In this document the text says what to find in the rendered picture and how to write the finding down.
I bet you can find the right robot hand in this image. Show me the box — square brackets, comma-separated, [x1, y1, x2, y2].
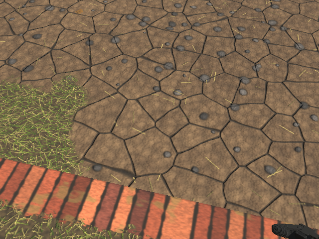
[271, 223, 319, 239]

